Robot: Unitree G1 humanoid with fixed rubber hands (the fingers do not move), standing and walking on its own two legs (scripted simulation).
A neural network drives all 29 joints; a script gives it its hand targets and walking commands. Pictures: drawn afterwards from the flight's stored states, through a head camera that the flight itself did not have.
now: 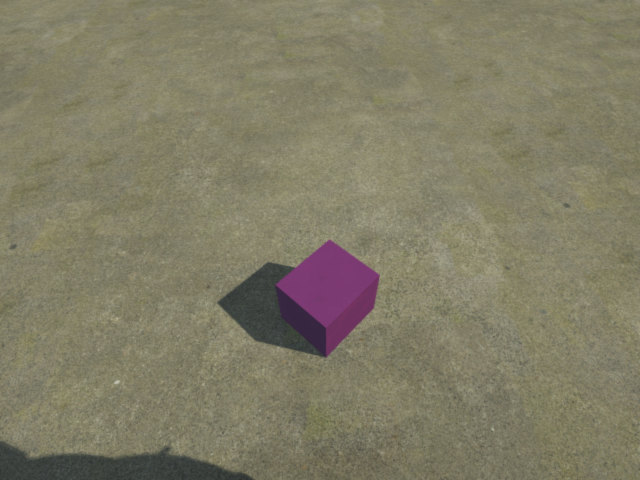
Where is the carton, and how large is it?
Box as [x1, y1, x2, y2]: [275, 239, 379, 356]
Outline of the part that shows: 329,239 275,284 281,316 325,356 371,310 374,303 379,276 373,270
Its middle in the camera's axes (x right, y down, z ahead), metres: +0.03 +0.20 +1.31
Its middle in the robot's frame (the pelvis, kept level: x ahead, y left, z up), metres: +0.75 +0.01 -0.67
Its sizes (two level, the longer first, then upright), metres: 0.255 0.220 0.213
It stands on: the floor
